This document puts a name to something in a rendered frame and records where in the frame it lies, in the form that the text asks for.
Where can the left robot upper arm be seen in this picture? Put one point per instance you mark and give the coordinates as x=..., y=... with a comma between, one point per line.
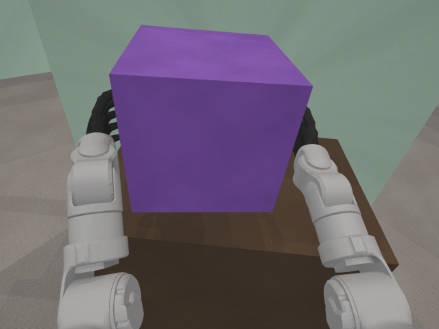
x=111, y=301

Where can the pedestal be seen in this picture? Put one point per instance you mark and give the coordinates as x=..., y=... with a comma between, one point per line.
x=236, y=270

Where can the carton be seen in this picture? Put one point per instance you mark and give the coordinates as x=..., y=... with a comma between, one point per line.
x=207, y=120

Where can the robot right hand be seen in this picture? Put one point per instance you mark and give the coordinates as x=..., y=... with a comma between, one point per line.
x=307, y=133

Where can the right robot upper arm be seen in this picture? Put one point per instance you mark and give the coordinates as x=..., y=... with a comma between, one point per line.
x=368, y=300

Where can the robot right forearm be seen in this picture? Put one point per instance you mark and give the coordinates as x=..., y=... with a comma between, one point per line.
x=344, y=241

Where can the robot left forearm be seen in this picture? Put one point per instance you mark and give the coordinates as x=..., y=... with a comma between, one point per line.
x=94, y=206

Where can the robot left hand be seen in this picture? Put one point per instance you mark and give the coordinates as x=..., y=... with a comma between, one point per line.
x=100, y=118

